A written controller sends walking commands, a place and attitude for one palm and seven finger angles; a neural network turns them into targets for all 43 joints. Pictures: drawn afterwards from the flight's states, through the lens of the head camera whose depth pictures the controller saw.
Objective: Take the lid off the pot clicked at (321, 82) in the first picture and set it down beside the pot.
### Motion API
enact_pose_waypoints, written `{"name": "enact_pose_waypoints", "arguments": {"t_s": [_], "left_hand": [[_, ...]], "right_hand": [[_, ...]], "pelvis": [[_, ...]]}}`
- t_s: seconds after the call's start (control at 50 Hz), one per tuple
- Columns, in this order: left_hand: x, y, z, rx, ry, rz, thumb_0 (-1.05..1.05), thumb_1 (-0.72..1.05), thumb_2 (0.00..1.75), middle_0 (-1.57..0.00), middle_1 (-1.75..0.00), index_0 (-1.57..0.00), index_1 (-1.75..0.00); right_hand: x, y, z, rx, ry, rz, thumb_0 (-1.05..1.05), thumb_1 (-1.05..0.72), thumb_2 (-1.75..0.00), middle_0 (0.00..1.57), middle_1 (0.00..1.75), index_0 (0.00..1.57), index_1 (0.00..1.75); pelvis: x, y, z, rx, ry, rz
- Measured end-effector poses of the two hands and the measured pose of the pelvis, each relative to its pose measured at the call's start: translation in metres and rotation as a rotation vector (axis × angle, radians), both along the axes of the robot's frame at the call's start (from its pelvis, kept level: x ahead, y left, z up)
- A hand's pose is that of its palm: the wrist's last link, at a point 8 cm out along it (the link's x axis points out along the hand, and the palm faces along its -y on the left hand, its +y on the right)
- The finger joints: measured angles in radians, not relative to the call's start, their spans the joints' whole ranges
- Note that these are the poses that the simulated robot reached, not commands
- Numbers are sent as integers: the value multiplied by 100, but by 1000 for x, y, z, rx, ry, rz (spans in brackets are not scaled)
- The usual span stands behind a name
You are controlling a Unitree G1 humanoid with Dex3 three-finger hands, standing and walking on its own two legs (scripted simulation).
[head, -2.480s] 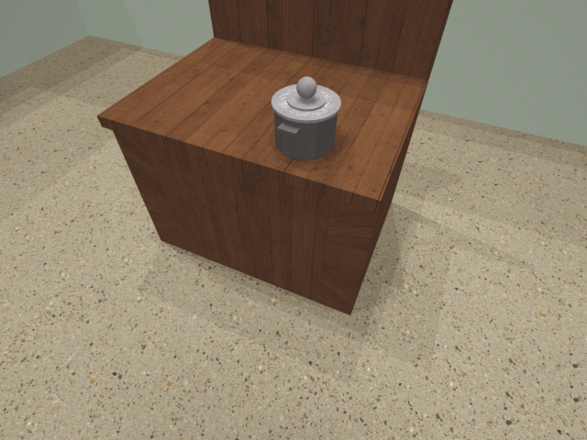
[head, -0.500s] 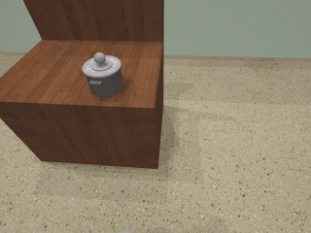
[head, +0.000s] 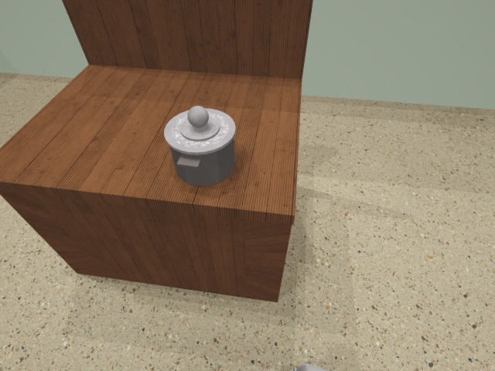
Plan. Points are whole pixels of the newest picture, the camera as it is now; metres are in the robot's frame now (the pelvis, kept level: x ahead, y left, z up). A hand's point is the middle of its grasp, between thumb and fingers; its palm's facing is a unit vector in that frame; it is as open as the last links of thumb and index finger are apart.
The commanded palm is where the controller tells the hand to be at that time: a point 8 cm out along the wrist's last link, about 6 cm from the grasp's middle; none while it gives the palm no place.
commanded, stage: take the last steps up to it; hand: left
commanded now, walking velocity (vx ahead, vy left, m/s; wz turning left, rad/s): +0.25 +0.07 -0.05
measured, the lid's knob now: (198, 116) +0.65 +0.18 +0.04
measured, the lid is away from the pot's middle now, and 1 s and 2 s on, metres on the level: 0.00 0.00 0.00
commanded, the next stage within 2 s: come to a stop and stand still in 0.24 s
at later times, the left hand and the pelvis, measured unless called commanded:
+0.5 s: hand out of the picture +0.10 +0.21 -0.17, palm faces +0.10 -0.98 -0.17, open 7.4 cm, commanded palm none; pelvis +0.16 +0.05 +0.00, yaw -1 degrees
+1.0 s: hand out of the picture +0.14 +0.24 -0.15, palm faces +0.01 -0.95 -0.30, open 7.4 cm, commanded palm none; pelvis +0.13 +0.04 +0.01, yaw -2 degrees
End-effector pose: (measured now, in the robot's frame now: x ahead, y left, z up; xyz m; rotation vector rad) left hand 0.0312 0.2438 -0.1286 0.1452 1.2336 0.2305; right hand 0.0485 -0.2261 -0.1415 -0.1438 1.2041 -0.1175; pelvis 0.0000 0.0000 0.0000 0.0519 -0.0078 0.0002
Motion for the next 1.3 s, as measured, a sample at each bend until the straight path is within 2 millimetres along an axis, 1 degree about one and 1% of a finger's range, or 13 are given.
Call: {"name": "enact_pose_waypoints", "arguments": {"t_s": [0.08, 0.14, 0.2, 0.32, 0.44, 0.54, 0.64, 0.76, 0.86, 0.96, 1.14, 1.22, 1.3], "left_hand": [[51, -4, 13, 18, -72, -38, 0, 91, 90, -19, -29, -20, -30], [74, -10, 9, 34, -99, -54, 0, 91, 90, -20, -30, -20, -30], [75, -15, 7, 23, -72, -18, 0, 91, 90, -20, -30, -20, -30], [55, -13, 12, -14, 101, 24, 0, 93, 90, -20, -30, -20, -30], [50, -3, 5, -72, 233, 47, 0, 91, 90, -20, -30, -20, -30], [68, 24, -23, -96, 284, 60, 0, 91, 90, -20, -30, -20, -30], [103, 50, -29, -65, 248, 21, 0, 91, 90, -20, -30, -20, -30], [137, 72, -18, -19, 146, -32, 0, 91, 90, -20, -30, -20, -30], [143, 73, -5, 29, 99, -69, 0, 91, 90, -20, -30, -20, -30], [118, 55, 7, 70, 99, -71, 0, 91, 90, -20, -30, -20, -30], [81, 8, 12, -3, 180, -38, 0, 91, 90, -20, -30, -20, -30], [77, 0, 7, -33, 188, -7, 0, 91, 90, -20, -30, -20, -30], [73, 3, -4, -55, 205, 23, 0, 90, 90, -20, -30, -20, -30]], "right_hand": [[13, 5, -11, 42, 26, -18, 0, -93, -90, 20, 29, 20, 30], [25, 5, -25, 67, 53, -28, 0, -92, -90, 20, 29, 20, 30], [40, 4, -25, 64, 94, -12, 0, -92, -90, 20, 29, 20, 30], [86, 3, 3, 25, 86, -22, 1, -92, -90, 20, 29, 19, 30], [138, 22, 13, -17, 76, -5, 0, -91, -90, 20, 29, 19, 30], [177, 54, 6, -51, 37, 6, 0, -91, -90, 19, 29, 19, 30], [195, 73, 18, -73, -12, -9, -1, -93, -90, 20, 29, 20, 30], [181, 69, 20, -71, -18, -39, -1, -92, -90, 20, 29, 20, 30], [149, 51, 10, -52, 6, -81, 0, -91, -90, 20, 29, 20, 30], [104, 29, -6, -10, 82, -128, 0, -91, -90, 20, 29, 20, 30], [36, 20, -1, 20, 269, -139, 0, -91, -90, 20, 29, 19, 30], [32, 25, 0, 8, 325, -108, 0, -91, -90, 20, 29, 19, 30], [52, 36, -3, -8, 288, -76, 0, -91, -90, 20, 29, 19, 30]], "pelvis": [[27, 3, 0, 11, -1, -10], [49, -1, -9, 14, -1, -14], [68, 0, -7, -20, 0, -4], [107, 8, 12, -30, 22, -7], [142, 33, 13, -39, 26, -9], [169, 60, -4, -63, 2, -17], [166, 67, 0, -62, -6, -30], [149, 67, 3, -67, 7, -47], [135, 60, 2, -56, 9, -51], [127, 43, 2, -34, -5, -39], [132, 28, 14, -23, 22, -39], [133, 31, 12, -25, 31, -24], [136, 40, 6, -37, 29, -12]]}}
